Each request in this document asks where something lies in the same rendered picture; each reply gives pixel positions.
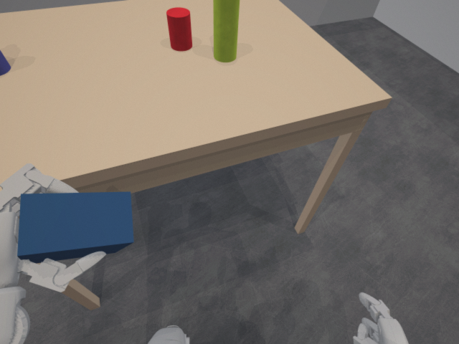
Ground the left robot hand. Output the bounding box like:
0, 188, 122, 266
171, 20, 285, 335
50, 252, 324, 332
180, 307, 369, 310
0, 163, 106, 292

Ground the sponge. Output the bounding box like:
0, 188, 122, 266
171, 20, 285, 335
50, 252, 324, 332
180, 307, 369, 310
17, 191, 134, 263

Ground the left robot forearm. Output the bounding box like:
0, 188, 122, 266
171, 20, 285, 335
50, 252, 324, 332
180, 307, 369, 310
0, 287, 30, 344

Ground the right robot hand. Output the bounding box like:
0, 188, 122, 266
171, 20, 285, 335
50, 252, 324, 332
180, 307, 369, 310
353, 292, 409, 344

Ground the table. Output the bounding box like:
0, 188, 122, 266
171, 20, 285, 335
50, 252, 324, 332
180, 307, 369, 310
0, 0, 392, 310

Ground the left robot thigh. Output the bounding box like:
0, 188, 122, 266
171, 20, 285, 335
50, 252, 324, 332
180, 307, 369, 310
148, 328, 189, 344

